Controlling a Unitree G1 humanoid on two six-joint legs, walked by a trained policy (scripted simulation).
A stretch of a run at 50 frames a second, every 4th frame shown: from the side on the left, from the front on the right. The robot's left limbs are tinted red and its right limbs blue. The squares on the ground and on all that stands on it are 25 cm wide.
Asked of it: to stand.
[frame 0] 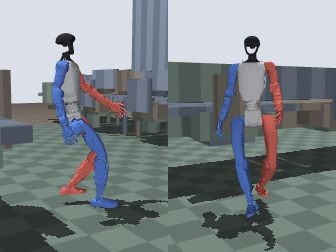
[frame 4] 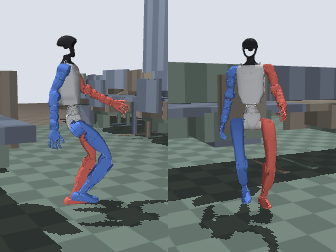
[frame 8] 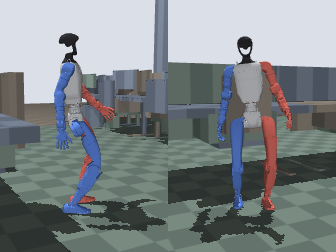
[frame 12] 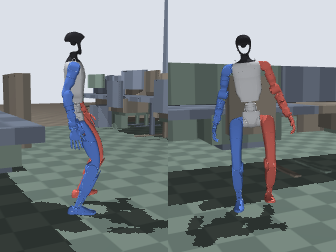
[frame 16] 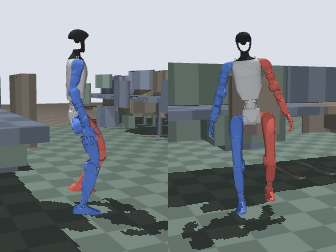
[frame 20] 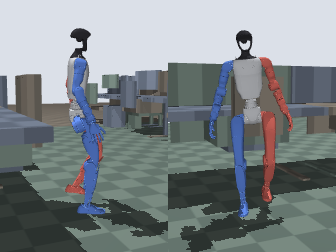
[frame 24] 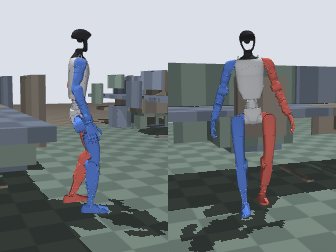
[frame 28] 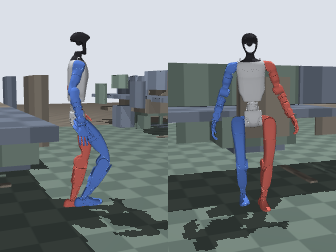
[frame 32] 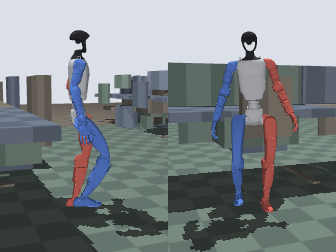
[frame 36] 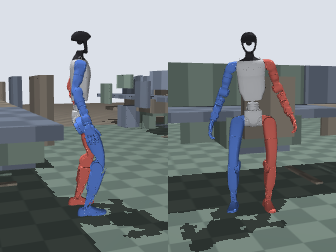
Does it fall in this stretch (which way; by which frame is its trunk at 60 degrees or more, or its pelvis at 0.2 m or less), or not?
no
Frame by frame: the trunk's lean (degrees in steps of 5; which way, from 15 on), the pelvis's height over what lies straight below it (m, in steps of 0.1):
0: 5, 0.7
4: 5, 0.7
8: 5, 0.7
12: 5, 0.8
16: 5, 0.8
20: 5, 0.8
24: 5, 0.8
28: 5, 0.8
32: 5, 0.8
36: 5, 0.8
